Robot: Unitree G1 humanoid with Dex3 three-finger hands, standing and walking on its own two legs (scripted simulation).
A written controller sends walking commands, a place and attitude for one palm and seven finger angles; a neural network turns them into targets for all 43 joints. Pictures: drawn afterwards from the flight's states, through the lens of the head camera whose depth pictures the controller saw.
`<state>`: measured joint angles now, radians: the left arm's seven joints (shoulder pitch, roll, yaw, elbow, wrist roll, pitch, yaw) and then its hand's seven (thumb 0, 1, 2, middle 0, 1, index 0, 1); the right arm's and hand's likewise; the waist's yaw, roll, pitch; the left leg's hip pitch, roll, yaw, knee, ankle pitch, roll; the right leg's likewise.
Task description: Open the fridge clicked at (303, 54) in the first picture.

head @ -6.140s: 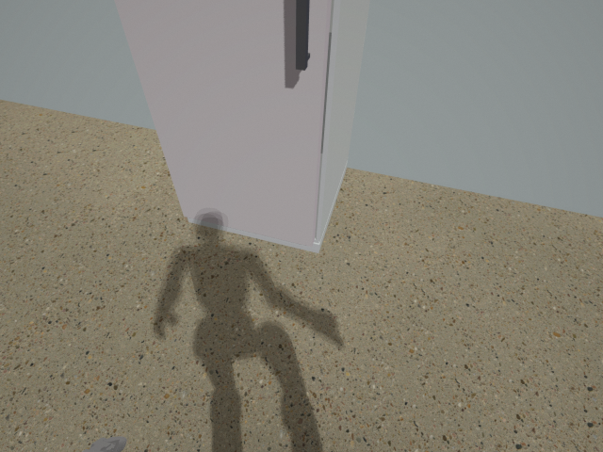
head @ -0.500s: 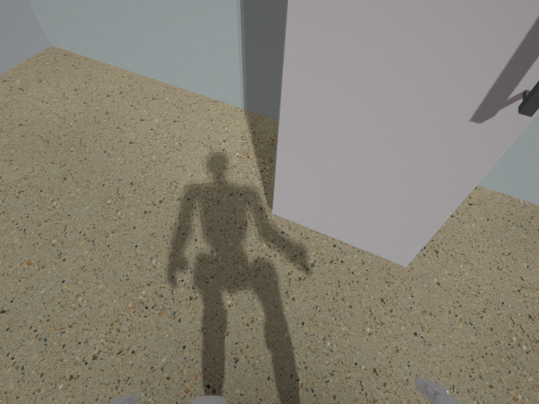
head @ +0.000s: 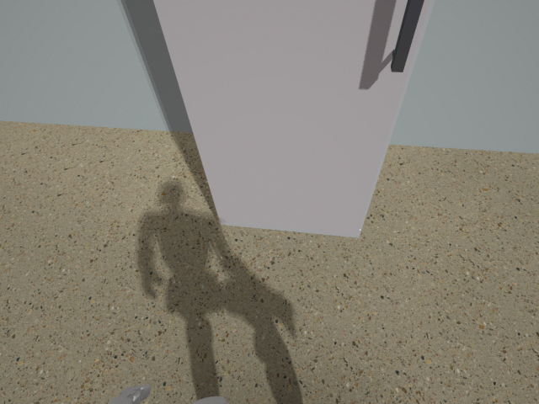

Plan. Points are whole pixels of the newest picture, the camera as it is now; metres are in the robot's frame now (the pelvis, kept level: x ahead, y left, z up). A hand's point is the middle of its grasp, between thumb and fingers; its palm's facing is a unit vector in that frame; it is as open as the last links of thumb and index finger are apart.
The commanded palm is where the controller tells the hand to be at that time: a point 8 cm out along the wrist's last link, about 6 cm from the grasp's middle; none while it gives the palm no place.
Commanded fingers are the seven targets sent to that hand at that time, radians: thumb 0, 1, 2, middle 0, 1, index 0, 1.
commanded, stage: take the last steps up to it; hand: right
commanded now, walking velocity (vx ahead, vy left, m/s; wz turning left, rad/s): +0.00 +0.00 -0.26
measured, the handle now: out of the picture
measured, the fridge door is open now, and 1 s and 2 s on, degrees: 0 0 0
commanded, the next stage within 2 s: come to a stop and stand still in 1.12 s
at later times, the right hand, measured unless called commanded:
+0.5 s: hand out of the picture +0.04 -0.15 -0.15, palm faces +0.15 +0.96 -0.21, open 7.3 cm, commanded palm none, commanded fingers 0.00 -0.90 -0.90 0.20 0.30 0.20 0.30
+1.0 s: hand out of the picture +0.11 -0.24 -0.17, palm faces +0.17 +0.97 -0.14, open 7.4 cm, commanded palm none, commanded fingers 0.00 -0.90 -0.90 0.20 0.30 0.20 0.30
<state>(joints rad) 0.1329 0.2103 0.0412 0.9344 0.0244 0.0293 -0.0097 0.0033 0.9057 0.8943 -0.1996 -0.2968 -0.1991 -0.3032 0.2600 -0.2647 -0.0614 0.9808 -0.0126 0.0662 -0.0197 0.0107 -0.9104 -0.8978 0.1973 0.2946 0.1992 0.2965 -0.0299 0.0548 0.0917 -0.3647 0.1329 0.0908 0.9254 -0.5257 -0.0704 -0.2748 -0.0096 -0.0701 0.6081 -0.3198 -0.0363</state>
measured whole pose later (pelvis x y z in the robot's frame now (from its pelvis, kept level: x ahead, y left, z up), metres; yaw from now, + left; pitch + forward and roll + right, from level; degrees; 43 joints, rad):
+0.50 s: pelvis +0.04 +0.02 +0.01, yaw -5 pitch -2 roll -1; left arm 0.35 0.21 0.07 1.10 0.04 0.04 -0.02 0.01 0.91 0.89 -0.20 -0.30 -0.20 -0.30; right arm 0.34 -0.13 -0.03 1.04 -0.02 -0.05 -0.01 0.01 -0.93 -0.90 0.20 0.29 0.20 0.30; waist -0.01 -0.04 -0.02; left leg -0.13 0.04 0.11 0.45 -0.29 0.02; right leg -0.43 -0.02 -0.01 0.99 -0.33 -0.01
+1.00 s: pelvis +0.18 -0.08 +0.01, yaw -5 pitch -1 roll +0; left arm 0.16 0.13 0.06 1.01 0.02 -0.08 0.03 -0.02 0.94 0.89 -0.20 -0.30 -0.20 -0.30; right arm 0.36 -0.16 -0.05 1.14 -0.02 -0.01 0.00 0.01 -0.91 -0.90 0.20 0.29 0.20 0.30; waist -0.03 0.04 0.05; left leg -0.43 0.10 0.07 1.15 -0.37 0.00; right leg -0.27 -0.02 -0.18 0.51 -0.22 -0.06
